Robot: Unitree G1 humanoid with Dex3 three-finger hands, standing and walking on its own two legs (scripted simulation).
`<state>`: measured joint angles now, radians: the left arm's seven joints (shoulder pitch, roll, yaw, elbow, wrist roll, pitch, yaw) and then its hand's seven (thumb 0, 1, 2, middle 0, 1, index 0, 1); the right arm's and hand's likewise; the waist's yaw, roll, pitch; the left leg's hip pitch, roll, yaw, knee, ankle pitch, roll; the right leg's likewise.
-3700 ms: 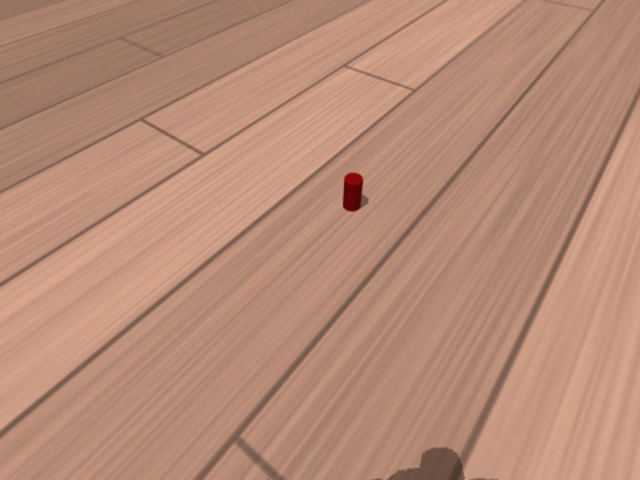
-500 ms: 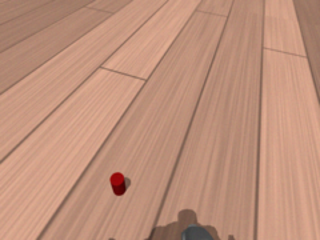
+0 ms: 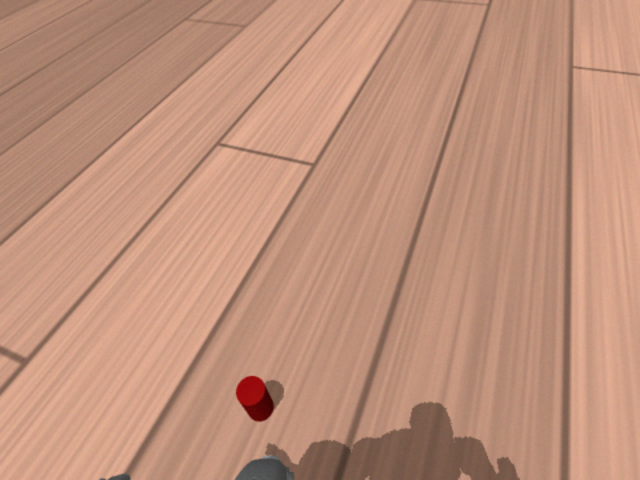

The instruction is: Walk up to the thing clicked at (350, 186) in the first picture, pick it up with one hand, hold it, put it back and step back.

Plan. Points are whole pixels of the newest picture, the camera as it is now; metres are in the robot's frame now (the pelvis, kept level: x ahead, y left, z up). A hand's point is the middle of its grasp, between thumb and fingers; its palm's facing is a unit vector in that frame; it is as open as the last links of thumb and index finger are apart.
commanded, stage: walk up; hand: left
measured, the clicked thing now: (255, 399) +0.43 +0.25 -0.69
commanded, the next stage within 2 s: none
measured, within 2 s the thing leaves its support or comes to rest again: neither
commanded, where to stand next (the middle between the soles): +0.08 +0.03 m, yaw +1 degrees
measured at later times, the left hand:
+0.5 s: hand out of the picture +0.03 +0.27 -0.15, palm faces +0.02 -0.94 -0.35, open 7.4 cm
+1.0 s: hand out of the picture +0.12 +0.27 -0.15, palm faces -0.01 -0.95 -0.32, open 7.4 cm
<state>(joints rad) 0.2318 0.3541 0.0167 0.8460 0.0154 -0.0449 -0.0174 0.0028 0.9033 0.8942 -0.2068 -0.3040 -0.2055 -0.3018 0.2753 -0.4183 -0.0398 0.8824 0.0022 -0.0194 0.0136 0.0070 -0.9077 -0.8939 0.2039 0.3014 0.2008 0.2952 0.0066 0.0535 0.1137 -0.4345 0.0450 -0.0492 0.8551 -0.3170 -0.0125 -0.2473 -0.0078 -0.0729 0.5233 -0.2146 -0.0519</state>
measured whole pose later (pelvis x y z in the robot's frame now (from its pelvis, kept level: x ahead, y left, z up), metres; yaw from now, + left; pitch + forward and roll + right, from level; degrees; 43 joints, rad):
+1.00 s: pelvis +0.02 +0.02 +0.01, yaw +1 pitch -3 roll -1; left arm 0.07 0.35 0.00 1.14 0.00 -0.01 -0.01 0.00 0.91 0.89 -0.20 -0.30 -0.20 -0.30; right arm 0.11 -0.35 0.00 1.17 0.00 -0.01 0.01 0.01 -0.91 -0.89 0.20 0.30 0.20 0.30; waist -0.01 0.00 0.05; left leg -0.18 0.02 0.02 0.36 -0.13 -0.01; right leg -0.09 -0.02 -0.03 0.33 -0.19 0.02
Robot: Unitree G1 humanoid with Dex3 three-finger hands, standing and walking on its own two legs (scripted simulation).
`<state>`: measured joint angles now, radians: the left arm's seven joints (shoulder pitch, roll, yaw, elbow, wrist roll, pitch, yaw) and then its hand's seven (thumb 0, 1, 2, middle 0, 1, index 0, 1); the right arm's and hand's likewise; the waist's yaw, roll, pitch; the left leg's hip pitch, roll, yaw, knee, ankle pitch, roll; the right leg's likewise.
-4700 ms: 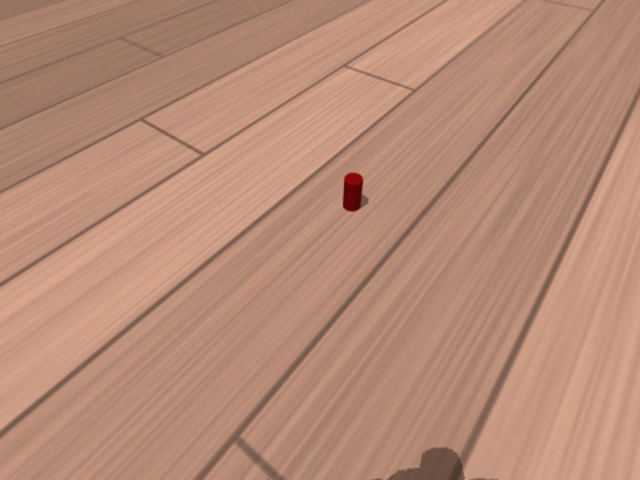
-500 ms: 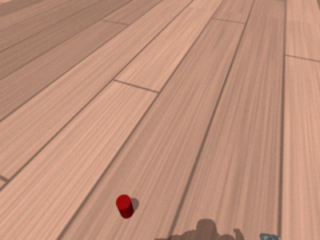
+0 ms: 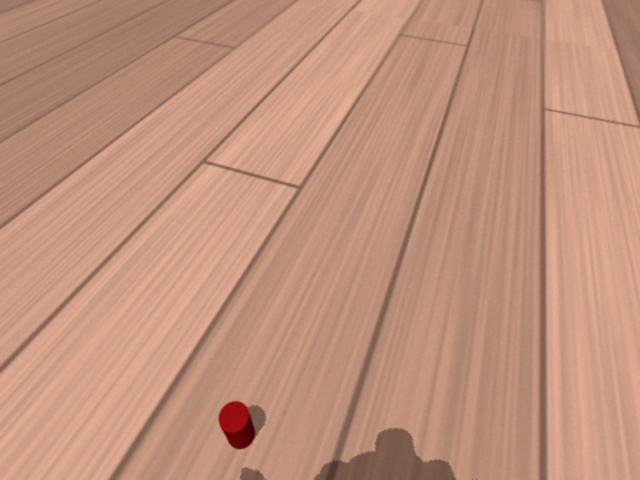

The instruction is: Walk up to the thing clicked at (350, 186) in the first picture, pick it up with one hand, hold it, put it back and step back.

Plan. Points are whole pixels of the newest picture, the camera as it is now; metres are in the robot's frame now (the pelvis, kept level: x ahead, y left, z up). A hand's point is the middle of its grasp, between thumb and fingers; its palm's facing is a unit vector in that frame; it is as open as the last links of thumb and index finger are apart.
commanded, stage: walk up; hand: left
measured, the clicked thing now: (237, 425) +0.41 +0.22 -0.70
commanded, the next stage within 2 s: none
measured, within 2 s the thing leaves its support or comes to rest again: neither
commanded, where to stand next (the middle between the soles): +0.05 +0.01 m, yaw +1 degrees
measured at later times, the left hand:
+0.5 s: hand out of the picture +0.08 +0.26 -0.15, palm faces -0.01 -0.94 -0.34, open 7.4 cm
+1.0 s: hand out of the picture +0.09 +0.26 -0.16, palm faces +0.01 -0.94 -0.35, open 7.4 cm
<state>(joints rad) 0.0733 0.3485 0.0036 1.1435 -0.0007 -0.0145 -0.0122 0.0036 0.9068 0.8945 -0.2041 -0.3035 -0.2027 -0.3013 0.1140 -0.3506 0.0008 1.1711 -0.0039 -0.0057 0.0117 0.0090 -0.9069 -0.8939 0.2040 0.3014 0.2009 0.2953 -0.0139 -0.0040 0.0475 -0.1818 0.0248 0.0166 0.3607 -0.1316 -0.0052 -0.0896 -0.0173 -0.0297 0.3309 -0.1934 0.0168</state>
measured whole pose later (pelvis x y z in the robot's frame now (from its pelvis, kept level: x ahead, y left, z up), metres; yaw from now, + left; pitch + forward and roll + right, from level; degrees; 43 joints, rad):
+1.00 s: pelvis +0.00 +0.00 +0.00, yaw +0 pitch -2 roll +0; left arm 0.07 0.35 0.02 1.12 0.00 0.00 0.00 0.00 0.91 0.89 -0.21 -0.30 -0.20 -0.30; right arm 0.05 -0.36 -0.02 1.14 0.01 0.02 0.01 0.01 -0.91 -0.89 0.21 0.30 0.20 0.30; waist 0.00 0.01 0.09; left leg -0.20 0.02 0.02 0.38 -0.14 0.00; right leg -0.11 -0.03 -0.03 0.37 -0.22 0.02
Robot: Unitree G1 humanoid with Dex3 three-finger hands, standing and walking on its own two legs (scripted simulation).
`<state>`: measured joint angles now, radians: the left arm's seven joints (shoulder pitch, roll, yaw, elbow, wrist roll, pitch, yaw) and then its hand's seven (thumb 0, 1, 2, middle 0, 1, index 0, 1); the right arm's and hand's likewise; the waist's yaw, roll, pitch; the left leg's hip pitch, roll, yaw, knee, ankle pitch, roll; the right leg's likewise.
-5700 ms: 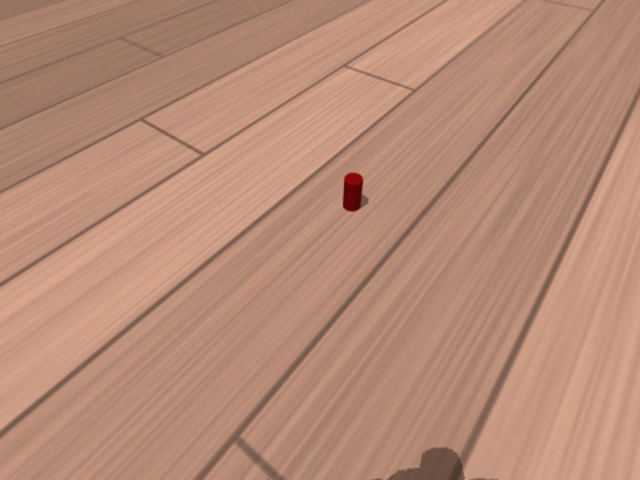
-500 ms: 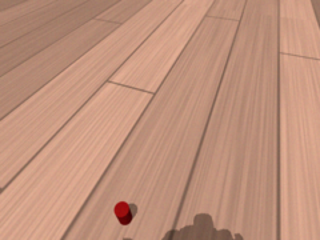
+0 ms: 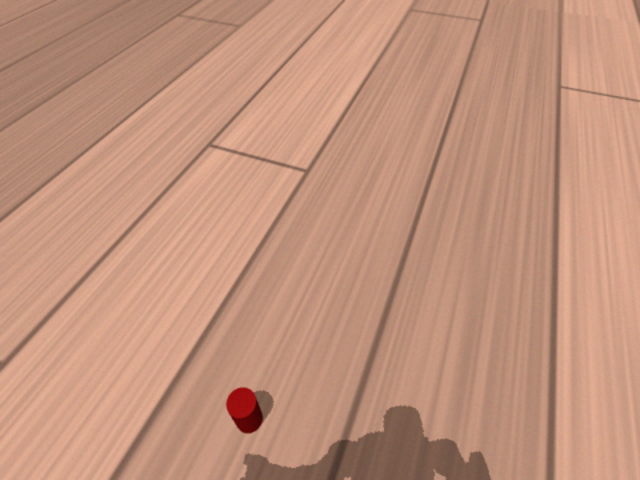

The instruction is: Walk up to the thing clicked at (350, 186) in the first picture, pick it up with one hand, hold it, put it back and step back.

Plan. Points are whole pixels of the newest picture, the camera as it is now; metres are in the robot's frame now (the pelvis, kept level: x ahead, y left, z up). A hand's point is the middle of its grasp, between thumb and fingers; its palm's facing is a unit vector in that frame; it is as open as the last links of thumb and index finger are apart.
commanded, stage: walk up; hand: left
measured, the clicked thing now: (245, 411) +0.40 +0.22 -0.70
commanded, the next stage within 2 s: none
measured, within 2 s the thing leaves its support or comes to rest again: neither
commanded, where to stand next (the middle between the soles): +0.05 +0.01 m, yaw +0 degrees
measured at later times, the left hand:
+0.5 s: hand out of the picture +0.05 +0.31 -0.17, palm faces -0.04 -0.93 -0.36, open 7.4 cm
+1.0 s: hand out of the picture +0.13 +0.22 -0.16, palm faces -0.07 -0.95 -0.31, open 7.4 cm
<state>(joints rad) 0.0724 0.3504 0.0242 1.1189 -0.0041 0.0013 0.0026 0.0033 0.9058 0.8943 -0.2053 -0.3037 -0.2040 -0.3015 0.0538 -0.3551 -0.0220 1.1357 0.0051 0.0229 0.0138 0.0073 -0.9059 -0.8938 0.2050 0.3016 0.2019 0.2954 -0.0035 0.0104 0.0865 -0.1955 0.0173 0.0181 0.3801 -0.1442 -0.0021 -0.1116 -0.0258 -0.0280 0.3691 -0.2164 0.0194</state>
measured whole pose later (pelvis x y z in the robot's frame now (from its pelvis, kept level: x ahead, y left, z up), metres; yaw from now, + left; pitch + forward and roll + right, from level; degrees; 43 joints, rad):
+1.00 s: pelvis -0.01 -0.01 -0.02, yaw -2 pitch -3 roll +2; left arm 0.07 0.33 0.05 0.82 0.03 0.07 -0.04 0.00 0.91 0.89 -0.20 -0.30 -0.20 -0.30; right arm 0.21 -0.38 -0.03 0.85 0.02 -0.02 -0.05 0.01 -0.91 -0.89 0.21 0.30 0.20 0.30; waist 0.01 -0.02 0.22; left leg -0.37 -0.02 -0.05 1.17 -0.56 0.02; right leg -0.37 0.00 0.00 0.59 -0.17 -0.05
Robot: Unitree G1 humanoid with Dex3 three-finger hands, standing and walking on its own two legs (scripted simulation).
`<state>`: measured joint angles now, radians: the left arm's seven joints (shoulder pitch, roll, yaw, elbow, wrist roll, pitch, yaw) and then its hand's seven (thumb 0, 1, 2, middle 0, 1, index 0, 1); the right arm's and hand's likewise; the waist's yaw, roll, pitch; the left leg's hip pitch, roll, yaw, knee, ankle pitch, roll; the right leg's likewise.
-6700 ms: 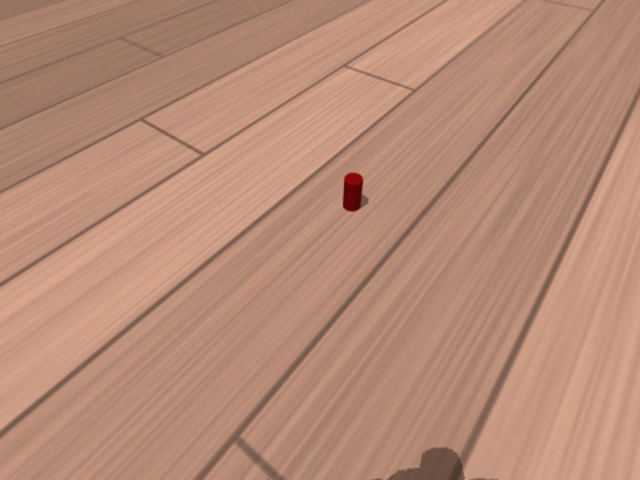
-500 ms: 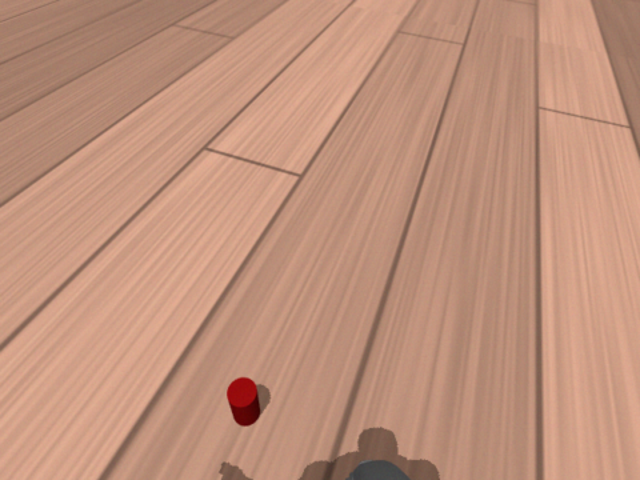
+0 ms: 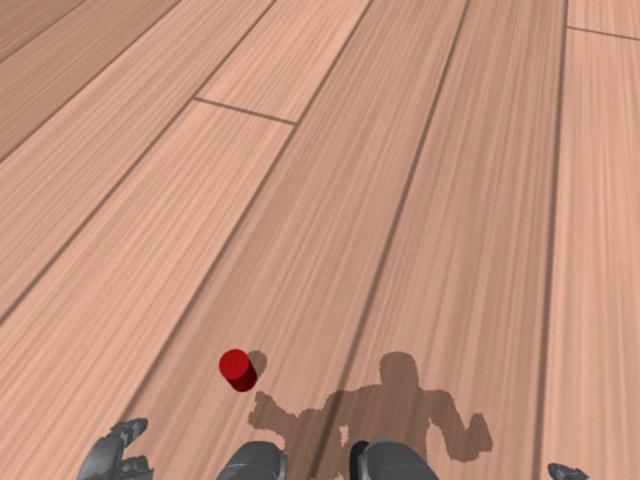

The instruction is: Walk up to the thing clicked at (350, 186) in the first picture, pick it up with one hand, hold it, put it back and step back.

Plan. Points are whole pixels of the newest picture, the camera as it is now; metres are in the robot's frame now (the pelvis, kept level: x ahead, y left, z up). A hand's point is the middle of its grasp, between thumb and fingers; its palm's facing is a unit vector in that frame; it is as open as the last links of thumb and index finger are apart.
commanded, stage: walk up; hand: left
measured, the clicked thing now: (239, 371) +0.41 +0.25 -0.68
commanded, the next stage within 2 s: stand in 1.36 s
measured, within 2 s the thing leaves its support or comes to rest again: neither
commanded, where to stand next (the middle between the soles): +0.06 +0.02 m, yaw +2 degrees
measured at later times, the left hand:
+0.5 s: hand out of the picture -0.02 +0.32 -0.16, palm faces +0.06 -0.92 -0.38, open 7.4 cm
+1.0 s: hand out of the picture -0.04 +0.26 -0.10, palm faces +0.02 -0.84 -0.54, open 7.4 cm
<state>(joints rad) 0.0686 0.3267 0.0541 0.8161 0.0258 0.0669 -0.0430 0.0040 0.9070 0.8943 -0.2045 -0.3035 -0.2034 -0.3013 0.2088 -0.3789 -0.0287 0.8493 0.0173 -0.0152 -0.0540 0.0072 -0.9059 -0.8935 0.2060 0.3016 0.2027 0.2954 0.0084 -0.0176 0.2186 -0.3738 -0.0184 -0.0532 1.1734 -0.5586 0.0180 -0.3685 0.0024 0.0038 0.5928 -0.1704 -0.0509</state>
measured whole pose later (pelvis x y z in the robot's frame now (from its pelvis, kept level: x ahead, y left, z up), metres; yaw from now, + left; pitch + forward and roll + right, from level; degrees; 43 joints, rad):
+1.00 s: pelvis -0.06 -0.04 +0.00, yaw +1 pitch -6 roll +0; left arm 0.39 0.39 0.04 0.91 0.03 -0.07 0.03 0.00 0.90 0.89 -0.21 -0.30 -0.21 -0.30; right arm 0.33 -0.47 -0.10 0.85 -0.02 0.08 0.08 0.01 -0.91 -0.89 0.20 0.30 0.20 0.29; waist 0.00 0.13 0.04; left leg -0.46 -0.04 -0.14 1.11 -0.37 0.01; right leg -0.24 0.01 -0.06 0.57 -0.24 -0.03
